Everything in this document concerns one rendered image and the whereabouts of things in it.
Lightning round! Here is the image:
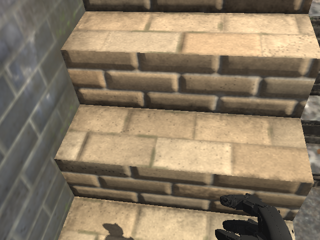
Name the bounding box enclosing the right robot hand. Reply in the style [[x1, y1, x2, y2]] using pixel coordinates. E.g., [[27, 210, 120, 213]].
[[215, 193, 294, 240]]

